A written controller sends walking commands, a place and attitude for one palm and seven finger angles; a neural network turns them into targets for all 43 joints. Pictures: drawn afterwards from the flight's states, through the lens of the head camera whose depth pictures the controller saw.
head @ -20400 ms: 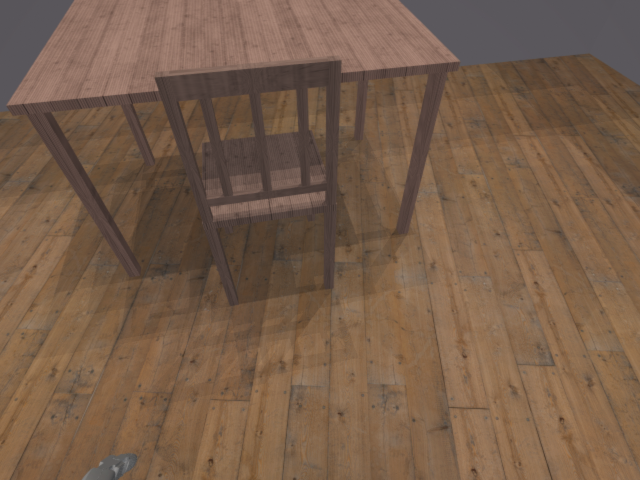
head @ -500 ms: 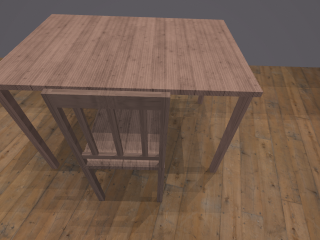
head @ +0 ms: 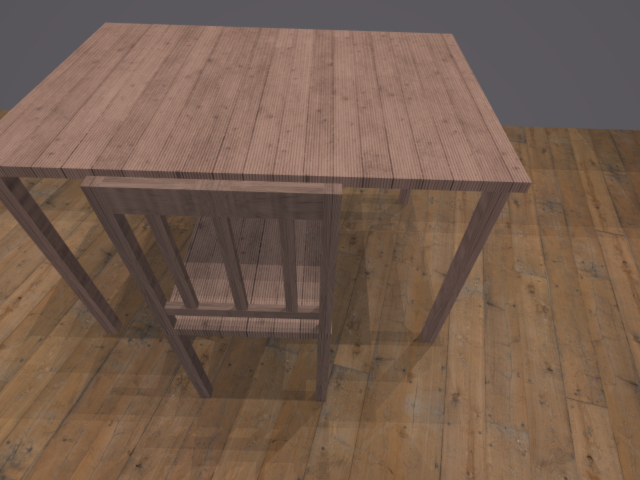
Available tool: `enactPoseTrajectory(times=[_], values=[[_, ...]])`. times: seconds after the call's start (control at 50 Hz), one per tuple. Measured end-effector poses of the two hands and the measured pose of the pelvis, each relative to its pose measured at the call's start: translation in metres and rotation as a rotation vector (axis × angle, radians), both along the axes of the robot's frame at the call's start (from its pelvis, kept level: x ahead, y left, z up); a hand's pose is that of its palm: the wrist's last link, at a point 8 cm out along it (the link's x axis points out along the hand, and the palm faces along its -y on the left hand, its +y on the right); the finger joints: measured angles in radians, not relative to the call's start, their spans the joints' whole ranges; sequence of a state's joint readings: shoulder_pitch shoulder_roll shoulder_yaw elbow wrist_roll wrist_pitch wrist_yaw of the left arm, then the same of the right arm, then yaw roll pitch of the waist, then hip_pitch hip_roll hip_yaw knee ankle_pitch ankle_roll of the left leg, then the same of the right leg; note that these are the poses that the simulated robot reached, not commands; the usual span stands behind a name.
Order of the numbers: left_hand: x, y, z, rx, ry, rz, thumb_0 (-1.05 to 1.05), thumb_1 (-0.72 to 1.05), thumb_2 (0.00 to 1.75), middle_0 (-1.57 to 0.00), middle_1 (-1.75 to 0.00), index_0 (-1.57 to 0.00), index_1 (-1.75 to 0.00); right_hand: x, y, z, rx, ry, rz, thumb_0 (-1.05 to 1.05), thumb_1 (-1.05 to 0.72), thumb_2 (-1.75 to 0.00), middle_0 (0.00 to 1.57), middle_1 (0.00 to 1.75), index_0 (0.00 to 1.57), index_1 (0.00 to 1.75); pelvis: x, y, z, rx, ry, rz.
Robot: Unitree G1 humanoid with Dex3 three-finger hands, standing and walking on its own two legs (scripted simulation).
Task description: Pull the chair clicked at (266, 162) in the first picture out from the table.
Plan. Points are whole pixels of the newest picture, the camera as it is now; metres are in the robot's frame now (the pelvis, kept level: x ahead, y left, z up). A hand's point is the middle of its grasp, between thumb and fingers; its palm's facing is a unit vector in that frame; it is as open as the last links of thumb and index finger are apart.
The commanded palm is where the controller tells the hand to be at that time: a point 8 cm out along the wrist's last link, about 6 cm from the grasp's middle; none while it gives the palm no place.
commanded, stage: look again from close up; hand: left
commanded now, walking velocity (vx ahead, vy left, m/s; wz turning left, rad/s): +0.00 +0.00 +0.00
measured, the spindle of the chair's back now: (232, 266) +0.50 +0.20 -0.11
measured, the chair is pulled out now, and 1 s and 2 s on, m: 0.00 0.00 0.00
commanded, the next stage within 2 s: none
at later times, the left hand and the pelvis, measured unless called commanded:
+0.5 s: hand out of the picture +0.02 +0.19 -0.17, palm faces +0.02 -0.97 -0.23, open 7.3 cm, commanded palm none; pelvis +0.01 -0.01 +0.00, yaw +0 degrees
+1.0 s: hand out of the picture +0.03 +0.19 -0.17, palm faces +0.02 -0.97 -0.25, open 7.3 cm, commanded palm none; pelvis +0.01 -0.02 +0.00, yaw +0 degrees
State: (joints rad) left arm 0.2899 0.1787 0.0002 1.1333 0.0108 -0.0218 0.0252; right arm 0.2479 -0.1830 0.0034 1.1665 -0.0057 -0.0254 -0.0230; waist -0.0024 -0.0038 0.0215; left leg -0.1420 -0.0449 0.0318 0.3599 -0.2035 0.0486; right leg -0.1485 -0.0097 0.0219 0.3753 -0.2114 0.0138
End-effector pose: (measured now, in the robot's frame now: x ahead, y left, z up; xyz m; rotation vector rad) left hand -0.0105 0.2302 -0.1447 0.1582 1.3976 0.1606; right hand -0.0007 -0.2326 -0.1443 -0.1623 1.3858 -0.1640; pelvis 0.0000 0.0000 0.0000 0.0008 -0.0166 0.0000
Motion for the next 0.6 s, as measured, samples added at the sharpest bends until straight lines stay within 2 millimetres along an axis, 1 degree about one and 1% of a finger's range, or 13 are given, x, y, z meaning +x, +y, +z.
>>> enactPoseTrajectory(times=[0.36,0.6], values=[[0.020,0.005,0.004,0.020,-0.040,-0.007,0.00,0.91,0.90,-0.20,-0.30,-0.20,-0.30,0.022,-0.012,0.003,-0.017,-0.040,0.026,0.00,-0.91,-0.90,0.20,0.30,0.20,0.30,0.005,-0.004,0.001,0.001,-0.003,0.005],[0.022,0.005,0.005,0.027,-0.036,-0.007,0.00,0.91,0.90,-0.20,-0.30,-0.20,-0.30,0.029,-0.020,0.004,-0.025,-0.038,0.037,0.00,-0.90,-0.90,0.20,0.30,0.20,0.30,0.008,-0.008,0.002,0.001,0.002,0.008]])
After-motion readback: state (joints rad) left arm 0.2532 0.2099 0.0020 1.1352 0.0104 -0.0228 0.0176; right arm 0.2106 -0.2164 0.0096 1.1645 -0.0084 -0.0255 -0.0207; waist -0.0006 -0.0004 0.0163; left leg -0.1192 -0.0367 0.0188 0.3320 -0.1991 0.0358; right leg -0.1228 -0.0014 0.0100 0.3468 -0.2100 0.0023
